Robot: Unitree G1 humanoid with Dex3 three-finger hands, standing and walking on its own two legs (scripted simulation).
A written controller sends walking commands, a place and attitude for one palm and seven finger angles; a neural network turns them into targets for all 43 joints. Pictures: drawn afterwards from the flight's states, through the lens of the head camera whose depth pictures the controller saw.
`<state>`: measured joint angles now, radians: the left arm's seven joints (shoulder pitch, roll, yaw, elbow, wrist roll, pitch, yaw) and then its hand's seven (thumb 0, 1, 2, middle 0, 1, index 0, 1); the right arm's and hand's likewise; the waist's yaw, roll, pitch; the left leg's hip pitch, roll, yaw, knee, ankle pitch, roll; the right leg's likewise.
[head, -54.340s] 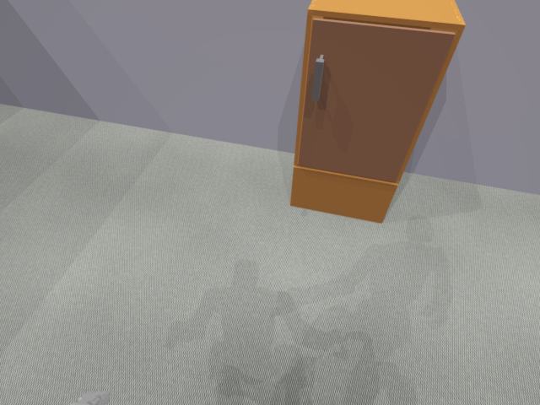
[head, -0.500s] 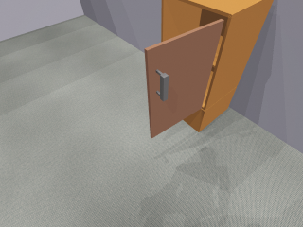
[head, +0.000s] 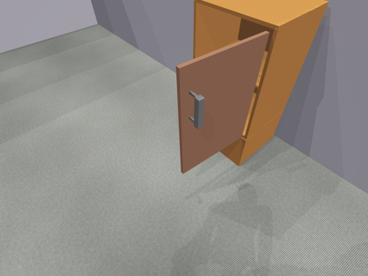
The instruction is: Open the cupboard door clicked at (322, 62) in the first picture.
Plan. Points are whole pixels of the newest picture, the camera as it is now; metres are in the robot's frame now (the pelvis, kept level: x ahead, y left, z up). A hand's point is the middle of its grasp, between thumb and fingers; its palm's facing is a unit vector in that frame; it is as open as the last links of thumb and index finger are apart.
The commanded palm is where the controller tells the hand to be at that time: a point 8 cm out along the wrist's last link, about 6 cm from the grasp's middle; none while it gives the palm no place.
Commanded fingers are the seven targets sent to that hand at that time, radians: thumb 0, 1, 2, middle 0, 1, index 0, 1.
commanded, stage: let the arm hang, fingers relaxed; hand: left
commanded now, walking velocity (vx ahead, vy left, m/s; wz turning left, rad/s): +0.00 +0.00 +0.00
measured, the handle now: (195, 109) +0.67 +0.00 -0.06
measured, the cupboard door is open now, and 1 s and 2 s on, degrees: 85 85 85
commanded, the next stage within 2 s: look to check the result in 0.04 s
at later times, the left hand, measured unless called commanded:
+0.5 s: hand out of the picture +0.00 +0.17 -0.17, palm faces +0.04 -0.98 -0.19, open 7.3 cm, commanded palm none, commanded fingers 0.00 0.90 0.90 -0.20 -0.30 -0.20 -0.30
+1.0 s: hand out of the picture +0.01 +0.18 -0.17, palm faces +0.03 -0.98 -0.20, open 7.3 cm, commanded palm none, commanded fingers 0.00 0.90 0.90 -0.20 -0.30 -0.20 -0.30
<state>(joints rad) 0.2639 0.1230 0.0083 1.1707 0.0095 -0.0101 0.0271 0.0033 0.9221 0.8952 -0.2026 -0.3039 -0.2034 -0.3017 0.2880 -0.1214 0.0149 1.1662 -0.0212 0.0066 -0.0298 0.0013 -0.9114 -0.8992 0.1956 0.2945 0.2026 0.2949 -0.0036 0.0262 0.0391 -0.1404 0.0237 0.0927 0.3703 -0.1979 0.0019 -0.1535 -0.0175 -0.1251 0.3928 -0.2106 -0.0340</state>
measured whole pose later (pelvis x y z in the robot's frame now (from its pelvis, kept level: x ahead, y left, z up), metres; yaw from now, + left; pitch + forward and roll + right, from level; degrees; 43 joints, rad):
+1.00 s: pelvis +0.01 +0.01 +0.00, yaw +0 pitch -1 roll +0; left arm 0.25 0.14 0.01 1.16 0.01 -0.02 0.02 0.00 0.91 0.90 -0.20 -0.30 -0.20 -0.30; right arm 0.25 -0.15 0.01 1.16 -0.02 0.00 -0.03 0.00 -0.91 -0.90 0.20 0.29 0.20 0.29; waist 0.00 0.02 0.05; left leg -0.13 0.01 0.10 0.35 -0.21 0.01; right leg -0.14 -0.02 -0.12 0.38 -0.22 -0.02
